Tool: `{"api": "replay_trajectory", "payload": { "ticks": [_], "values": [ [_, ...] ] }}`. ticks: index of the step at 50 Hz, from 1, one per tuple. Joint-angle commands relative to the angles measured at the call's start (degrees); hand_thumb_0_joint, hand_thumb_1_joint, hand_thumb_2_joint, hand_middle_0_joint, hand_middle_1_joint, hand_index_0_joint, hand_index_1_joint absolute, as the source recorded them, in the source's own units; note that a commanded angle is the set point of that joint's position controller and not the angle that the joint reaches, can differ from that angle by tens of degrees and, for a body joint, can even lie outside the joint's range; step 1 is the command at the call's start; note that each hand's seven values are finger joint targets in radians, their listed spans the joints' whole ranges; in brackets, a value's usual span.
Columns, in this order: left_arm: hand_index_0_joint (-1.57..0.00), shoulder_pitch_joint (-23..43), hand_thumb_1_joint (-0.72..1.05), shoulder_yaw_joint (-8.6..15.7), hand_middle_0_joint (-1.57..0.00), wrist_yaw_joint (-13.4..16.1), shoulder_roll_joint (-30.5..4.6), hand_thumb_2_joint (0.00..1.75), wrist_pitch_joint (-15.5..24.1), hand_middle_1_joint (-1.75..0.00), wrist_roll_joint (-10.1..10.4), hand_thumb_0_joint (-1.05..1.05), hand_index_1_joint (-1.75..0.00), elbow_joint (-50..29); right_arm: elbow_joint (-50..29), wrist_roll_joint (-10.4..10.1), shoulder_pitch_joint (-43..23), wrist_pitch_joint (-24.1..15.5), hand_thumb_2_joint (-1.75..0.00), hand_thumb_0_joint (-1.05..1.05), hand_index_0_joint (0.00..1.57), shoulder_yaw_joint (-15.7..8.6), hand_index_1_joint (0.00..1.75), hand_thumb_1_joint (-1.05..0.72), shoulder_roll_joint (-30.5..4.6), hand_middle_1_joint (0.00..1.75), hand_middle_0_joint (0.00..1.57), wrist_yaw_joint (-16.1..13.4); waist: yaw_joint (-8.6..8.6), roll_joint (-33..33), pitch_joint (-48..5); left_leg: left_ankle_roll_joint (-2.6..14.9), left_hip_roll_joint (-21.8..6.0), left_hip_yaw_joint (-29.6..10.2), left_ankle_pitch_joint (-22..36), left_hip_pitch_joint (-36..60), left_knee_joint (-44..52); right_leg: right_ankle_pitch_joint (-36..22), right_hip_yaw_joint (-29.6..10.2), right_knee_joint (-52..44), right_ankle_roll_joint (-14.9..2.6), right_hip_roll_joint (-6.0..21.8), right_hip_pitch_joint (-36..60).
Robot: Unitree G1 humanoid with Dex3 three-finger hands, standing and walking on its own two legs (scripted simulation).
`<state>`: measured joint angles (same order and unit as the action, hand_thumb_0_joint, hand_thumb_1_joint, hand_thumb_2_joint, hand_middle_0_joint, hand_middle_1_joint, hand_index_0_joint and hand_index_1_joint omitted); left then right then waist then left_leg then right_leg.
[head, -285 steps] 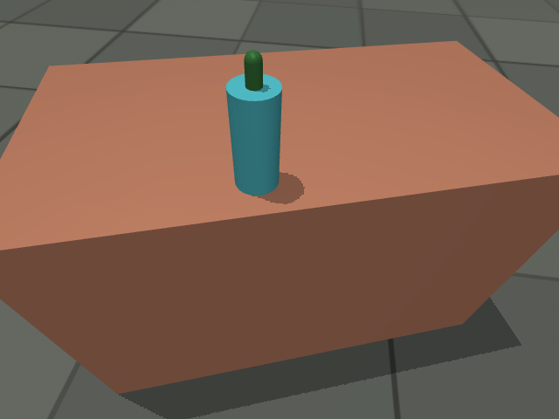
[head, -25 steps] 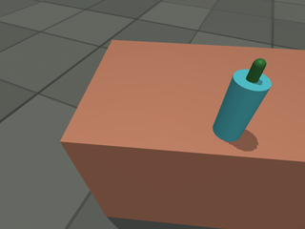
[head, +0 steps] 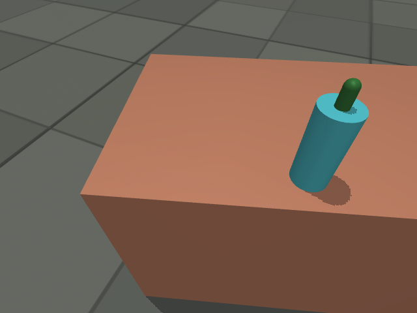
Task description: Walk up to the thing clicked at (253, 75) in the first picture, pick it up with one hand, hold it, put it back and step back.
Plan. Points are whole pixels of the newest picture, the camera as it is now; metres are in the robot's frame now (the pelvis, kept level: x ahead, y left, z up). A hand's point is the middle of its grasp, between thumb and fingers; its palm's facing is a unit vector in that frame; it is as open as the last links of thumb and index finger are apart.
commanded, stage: stand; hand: right
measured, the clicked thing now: (327, 137) +0.42 -0.21 +0.14
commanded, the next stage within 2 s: rise first in 0.08 s
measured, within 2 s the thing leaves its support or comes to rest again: neither
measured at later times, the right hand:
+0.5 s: hand (334, 307) +0.18 -0.25 -0.11, palm faces +0.26 +0.91 -0.31, open 12.7 cm
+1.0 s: hand (364, 287) +0.18 -0.24 +0.04, palm faces +0.37 +0.84 -0.39, open 17.6 cm
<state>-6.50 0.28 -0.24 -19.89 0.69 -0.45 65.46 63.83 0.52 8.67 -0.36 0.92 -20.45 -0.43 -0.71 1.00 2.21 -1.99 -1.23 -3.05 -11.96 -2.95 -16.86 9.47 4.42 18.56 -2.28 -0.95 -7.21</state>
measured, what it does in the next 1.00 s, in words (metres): stands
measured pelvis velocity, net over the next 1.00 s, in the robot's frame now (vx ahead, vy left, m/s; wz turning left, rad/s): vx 0.01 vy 0.04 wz -0.06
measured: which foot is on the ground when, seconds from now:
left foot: down 0.00-1.00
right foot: down 0.00-1.00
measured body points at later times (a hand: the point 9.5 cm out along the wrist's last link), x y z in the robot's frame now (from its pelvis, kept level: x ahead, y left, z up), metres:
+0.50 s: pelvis +0.00 +0.01 -0.01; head +0.03 +0.00 +0.44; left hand +0.17 +0.28 -0.10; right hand +0.17 -0.30 -0.09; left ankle -0.03 +0.14 -0.75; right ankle +0.01 -0.09 -0.75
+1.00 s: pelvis +0.01 +0.04 -0.01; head +0.01 +0.06 +0.44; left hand +0.17 +0.29 -0.10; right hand +0.16 -0.28 +0.06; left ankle -0.03 +0.14 -0.75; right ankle +0.01 -0.09 -0.75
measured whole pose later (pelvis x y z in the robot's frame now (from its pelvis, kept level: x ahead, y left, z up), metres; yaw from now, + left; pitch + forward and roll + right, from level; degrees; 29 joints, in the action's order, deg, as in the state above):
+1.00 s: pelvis +0.01 +0.04 -0.01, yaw -3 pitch -1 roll -1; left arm -15.5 7.3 3.2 -13.9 2.7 2.0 35.5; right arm 0.0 -4.1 24.9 -5.0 -13.7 -17.8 -2.9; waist 2.3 -2.9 -0.2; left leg 0.7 -0.1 0.8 -17.4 -5.7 -24.4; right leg 12.1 0.5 23.6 0.2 -0.1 -10.0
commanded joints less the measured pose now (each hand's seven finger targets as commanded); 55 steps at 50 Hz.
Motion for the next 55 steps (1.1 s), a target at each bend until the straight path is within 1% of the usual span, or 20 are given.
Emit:
{"api": "replay_trajectory", "payload": {
  "ticks": [1,6,9,10,11,13,14,16,18,21,23,26,29,32,37,41,44,48,53,55],
  "values": [
    [-0.2,2.6,0.9,2.2,-0.2,0.7,-12.8,0.9,1.3,-0.3,0.0,0.0,-0.3,-3.2,-3.3,0.3,-1.7,-1.0,-0.9,0.0,0.2,-2.2,0.3,-0.9,-11.7,0.3,0.2,-0.4,0.24,-0.8,-1.8,3.05,-5.7,-3.6,4.8,-5.2,2.5,-3.2,-8.6,-4.2,0.78,8.7,2.9],
    [-0.2,2.9,0.9,2.2,-0.2,0.6,-13.1,0.9,1.3,-0.3,0.1,0.0,-0.3,-3.3,-3.3,0.3,-1.3,-1.1,-0.9,0.0,0.2,-2.2,0.3,-0.9,-11.4,0.3,0.2,-0.4,0.5,-0.8,-2.4,2.9,-5.7,-3.6,5.5,-4.8,2.6,-4.3,-9.0,-4.0,0.47,8.9,3.2],
    [-0.12,2.6,0.82,2.1,-0.12,0.7,-12.5,0.82,1.4,-0.22,0.2,0.0,-0.22,-3.4,-3.6,0.3,-1.9,-1.3,-0.82,0.0,0.12,-2.3,0.22,-0.82,-11.9,0.22,0.12,-0.5,0.33,0.1,-4.0,2.72,-6.0,-3.4,9.0,-4.0,2.0,-10.4,-8.4,-2.7,0.39,9.0,4.8],
    [-0.04,22.7,0.74,1.5,-0.04,1.0,-3.7,0.74,7.4,-0.14,5.2,0.0,-0.14,-23.5,-23.7,-4.6,-22.0,-5.9,-0.74,0.0,0.05,-1.0,0.14,-0.74,-1.1,0.14,0.06,-1.2,0.33,-3.2,-4.0,2.42,1.9,3.7,6.5,-10.9,-4.9,-6.1,-3.0,3.5,1.43,2.8,-4.4],
    [-0.02,17.8,0.66,1.0,-0.03,2.1,-5.7,0.66,8.6,-0.06,6.5,0.0,-0.06,-26.5,-24.9,-6.5,-22.0,-8.3,-0.66,0.0,0.05,-0.8,0.06,-0.66,-3.0,0.06,0.06,-2.2,1.94,1.0,-7.3,2.78,2.4,4.1,3.8,-6.7,-3.3,-3.9,-3.8,1.7,1.65,3.5,-0.7],
    [0.0,7.4,0.5,6.2,-0.02,3.5,-12.8,0.5,7.1,-0.03,6.2,0.0,-0.05,-16.8,-14.4,-5.8,-13.0,-7.1,-0.5,0.0,0.05,-5.6,0.04,-0.5,-9.6,0.04,0.06,-3.7,0.67,-2.0,-1.5,2.86,2.3,4.3,0.5,-10.8,-4.4,0.2,-3.1,2.0,1.79,2.8,-3.5],
    [-0.01,4.7,0.42,8.8,-0.03,3.9,-13.4,0.42,6.5,-0.03,6.1,0.0,-0.05,-17.5,-14.8,-5.6,-13.3,-6.9,-0.42,0.0,0.05,-8.6,0.04,-0.42,-11.6,0.04,0.06,-4.3,-0.04,-2.0,-6.2,2.59,2.1,4.3,3.7,-10.4,-5.9,-3.4,-3.3,3.4,1.78,2.9,-2.1],
    [-0.02,7.7,0.3,5.7,-0.03,4.6,-9.6,0.26,7.2,-0.03,5.7,0.0,-0.05,-22.3,-18.7,-5.1,-13.7,-7.8,-0.26,0.0,0.05,-9.8,0.04,-0.29,-11.2,0.04,0.06,-5.1,1.19,-2.2,-15.0,2.86,1.9,4.1,8.8,-8.1,-7.5,-9.9,-3.9,5.6,2.13,3.0,0.1],
    [-0.03,0.8,0.22,8.3,-0.04,4.2,-8.0,0.21,6.2,-0.04,3.7,0.0,-0.04,-16.1,-16.4,-3.7,-4.0,-6.7,-0.2,0.0,0.05,-13.0,0.04,-0.19,-11.3,0.04,0.06,-5.1,2.77,-4.5,-11.8,3.38,1.9,3.9,9.4,-10.2,-7.9,-12.3,-3.3,6.5,2.05,2.3,-3.4],
    [-0.06,-4.0,0.08,9.4,-0.05,3.8,-6.5,0.12,5.4,-0.04,2.7,0.0,-0.03,-20.6,-26.6,-3.4,1.8,-5.9,-0.15,0.0,0.05,-15.3,0.04,-0.03,-11.4,0.04,0.05,-4.8,2.58,-6.1,-19.1,2.92,2.3,4.5,16.1,-5.5,-7.5,-19.0,-2.8,6.5,1.65,1.8,1.5],
    [-0.06,-5.8,-0.04,7.7,-0.05,3.6,-3.7,0.08,4.7,-0.05,3.1,0.0,-0.03,-23.8,-31.9,-4.2,3.4,-5.0,-0.12,0.0,0.05,-11.6,0.05,0.1,-5.7,0.05,0.05,-4.1,1.7,-5.3,-14.9,2.91,2.8,5.1,15.8,-7.1,-6.3,-18.3,-2.7,5.4,1.74,2.2,0.5],
    [-0.06,0.9,-0.17,5.2,-0.05,3.5,0.1,0.08,4.5,-0.04,3.6,0.0,-0.04,-30.6,-40.9,-4.6,-0.1,-4.7,-0.1,0.0,0.04,-10.8,0.05,0.22,-4.5,0.05,0.04,-4.2,2.15,-4.5,-11.7,2.74,2.4,5.2,12.7,-7.1,-5.2,-13.5,-2.4,4.6,1.54,2.1,-2.4],
    [-0.05,0.9,-0.34,6.4,-0.06,4.6,-2.7,0.07,4.7,-0.04,3.4,0.0,-0.05,-35.4,-46.5,-4.4,0.5,-4.7,-0.08,0.0,0.04,-12.8,0.05,0.35,-6.8,0.05,0.04,-4.8,2.02,-3.4,-8.7,2.67,2.1,5.0,9.2,-8.2,-4.0,-9.1,-2.5,3.4,1.11,1.9,-2.1],
    [-0.06,-1.7,-0.52,8.3,-0.07,5.7,-6.0,0.03,5.4,-0.05,3.1,0.0,-0.06,-42.6,-54.2,-4.2,0.7,-5.4,-0.05,0.0,0.04,-14.5,0.05,0.47,-8.8,0.05,0.04,-5.3,1.31,-1.7,-10.8,2.5,1.9,5.1,11.1,-7.0,-4.3,-11.2,-2.9,3.5,0.97,1.8,1.7],
    [-0.06,-2.5,-0.56,6.4,-0.07,5.8,-1.5,0.04,5.7,-0.05,2.6,0.0,-0.06,-41.4,-63.7,-4.2,5.7,-6.2,-0.04,0.0,0.04,-14.4,0.06,0.56,-6.8,0.06,0.03,-5.5,3.28,-3.6,-7.4,2.45,1.4,5.0,10.9,-5.9,-4.2,-11.5,-2.7,3.0,1.06,1.2,1.9],
    [-0.06,-9.0,-0.55,5.6,-0.06,4.6,1.0,0.03,5.0,-0.05,2.7,0.0,-0.05,-38.7,-68.0,-4.1,11.7,-7.1,-0.03,0.0,0.04,-18.1,0.06,0.6,-8.1,0.06,0.03,-4.3,3.15,-2.1,-6.0,1.61,1.2,5.0,13.1,-5.8,-4.1,-12.5,-2.2,3.4,0.67,0.8,1.4],
    [-0.05,-10.2,-0.56,9.1,-0.06,4.0,-1.4,0.03,4.6,-0.04,2.8,0.0,-0.05,-37.6,-72.0,-4.5,13.1,-7.8,-0.03,0.0,0.04,-19.8,0.06,0.61,-8.2,0.06,0.03,-3.2,2.06,-2.1,-5.0,1.31,1.0,5.0,14.6,-6.8,-4.2,-13.0,-2.0,3.4,0.49,0.7,1.6],
    [-0.05,-1.2,-0.57,11.1,-0.06,3.8,-3.9,0.04,5.2,-0.04,2.4,0.0,-0.05,-39.3,-78.1,-4.6,10.5,-8.6,-0.03,0.0,0.04,-21.5,0.06,0.61,-8.8,0.06,0.03,-2.8,3.31,-3.2,-4.7,1.58,0.8,4.8,11.5,-7.2,-3.6,-10.7,-2.6,2.9,0.67,0.8,1.4],
    [-0.04,0.4,-0.58,5.5,-0.06,3.9,1.7,0.05,5.9,-0.04,2.2,0.0,-0.06,-43.0,-82.5,-4.3,11.5,-11.7,-0.03,0.0,0.04,-21.4,0.05,0.59,-8.6,0.05,0.04,-3.2,4.31,1.4,-6.6,1.13,0.3,4.5,11.4,-4.4,-3.1,-10.3,-2.6,3.3,0.36,0.4,2.0],
    [-0.05,-3.0,-0.58,9.4,-0.06,4.6,-2.0,0.04,5.7,-0.04,2.0,0.0,-0.06,-42.6,-81.9,-4.0,13.1,-12.3,-0.03,0.0,0.04,-24.2,0.05,0.58,-10.9,0.05,0.04,-3.6,3.99,2.3,-7.9,0.76,0.0,4.4,13.5,-3.4,-3.4,-11.4,-2.6,3.3,0.16,0.3,2.8]
  ]
}}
